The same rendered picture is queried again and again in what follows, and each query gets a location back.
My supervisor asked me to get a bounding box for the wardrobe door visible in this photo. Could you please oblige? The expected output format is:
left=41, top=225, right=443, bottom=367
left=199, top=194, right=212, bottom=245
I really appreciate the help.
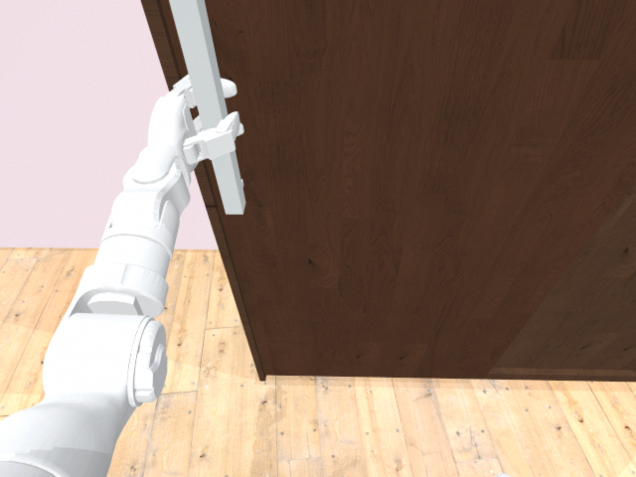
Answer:
left=493, top=180, right=636, bottom=370
left=160, top=0, right=636, bottom=379

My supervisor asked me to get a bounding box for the handle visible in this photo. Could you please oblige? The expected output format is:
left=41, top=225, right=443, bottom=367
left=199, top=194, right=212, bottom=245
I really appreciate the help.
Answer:
left=169, top=0, right=245, bottom=215

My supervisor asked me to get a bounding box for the left robot forearm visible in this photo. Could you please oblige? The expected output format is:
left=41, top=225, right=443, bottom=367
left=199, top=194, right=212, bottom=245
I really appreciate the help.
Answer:
left=43, top=144, right=191, bottom=395

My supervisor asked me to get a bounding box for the left robot hand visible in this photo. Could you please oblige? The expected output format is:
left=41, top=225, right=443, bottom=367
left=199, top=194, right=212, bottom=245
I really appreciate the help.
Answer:
left=147, top=75, right=244, bottom=173

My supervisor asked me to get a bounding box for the robot left upper arm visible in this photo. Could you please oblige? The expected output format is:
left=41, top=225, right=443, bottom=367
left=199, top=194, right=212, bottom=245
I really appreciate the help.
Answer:
left=0, top=313, right=168, bottom=477

